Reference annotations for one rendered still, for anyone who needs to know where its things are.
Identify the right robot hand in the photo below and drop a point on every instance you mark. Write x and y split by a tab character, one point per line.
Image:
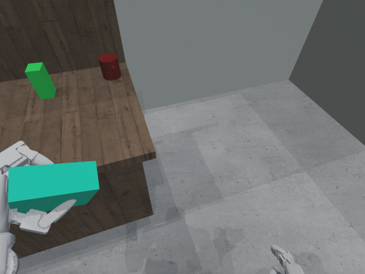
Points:
286	260

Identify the sponge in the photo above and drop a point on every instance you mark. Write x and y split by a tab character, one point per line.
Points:
44	187

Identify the table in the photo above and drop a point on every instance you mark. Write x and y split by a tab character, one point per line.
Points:
89	119

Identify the robot left forearm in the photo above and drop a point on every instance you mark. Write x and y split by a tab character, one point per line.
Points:
9	261

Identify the left robot hand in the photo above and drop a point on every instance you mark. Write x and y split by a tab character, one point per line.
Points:
35	221

